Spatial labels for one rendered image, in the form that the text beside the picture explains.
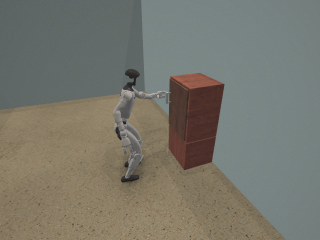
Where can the robot right upper arm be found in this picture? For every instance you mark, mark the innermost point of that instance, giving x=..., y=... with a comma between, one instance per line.
x=127, y=96

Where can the robot right forearm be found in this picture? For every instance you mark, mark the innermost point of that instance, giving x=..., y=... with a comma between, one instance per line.
x=119, y=122

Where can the handle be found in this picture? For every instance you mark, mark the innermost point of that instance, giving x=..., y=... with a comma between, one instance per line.
x=166, y=97

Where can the robot left upper arm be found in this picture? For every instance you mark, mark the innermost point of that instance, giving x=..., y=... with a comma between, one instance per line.
x=139, y=95

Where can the right robot foot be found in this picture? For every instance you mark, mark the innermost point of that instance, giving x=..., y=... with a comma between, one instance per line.
x=131, y=178

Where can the left robot hand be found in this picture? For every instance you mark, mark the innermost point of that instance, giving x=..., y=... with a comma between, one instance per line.
x=160, y=95

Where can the humanoid robot torso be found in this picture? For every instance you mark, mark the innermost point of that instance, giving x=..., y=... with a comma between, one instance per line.
x=126, y=111

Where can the robot left forearm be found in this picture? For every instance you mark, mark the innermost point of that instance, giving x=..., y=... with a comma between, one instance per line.
x=150, y=96

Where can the cupboard door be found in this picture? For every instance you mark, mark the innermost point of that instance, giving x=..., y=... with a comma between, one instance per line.
x=178, y=108

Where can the right robot hand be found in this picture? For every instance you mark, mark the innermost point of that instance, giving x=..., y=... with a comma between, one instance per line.
x=125, y=143

